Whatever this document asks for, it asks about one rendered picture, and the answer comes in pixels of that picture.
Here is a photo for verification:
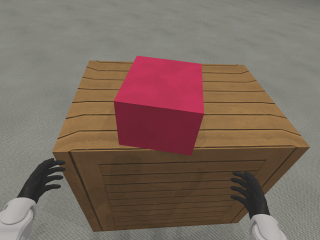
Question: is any robot right hand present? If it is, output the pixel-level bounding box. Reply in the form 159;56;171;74
230;171;271;220

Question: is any carton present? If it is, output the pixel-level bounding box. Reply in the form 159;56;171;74
113;55;204;156

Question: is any robot left hand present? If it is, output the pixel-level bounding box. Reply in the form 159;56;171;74
17;158;66;204

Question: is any right robot forearm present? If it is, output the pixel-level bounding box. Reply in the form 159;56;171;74
249;214;288;240

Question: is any pedestal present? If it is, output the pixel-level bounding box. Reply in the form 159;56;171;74
52;60;310;232

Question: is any left robot forearm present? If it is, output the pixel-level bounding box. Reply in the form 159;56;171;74
0;197;37;240

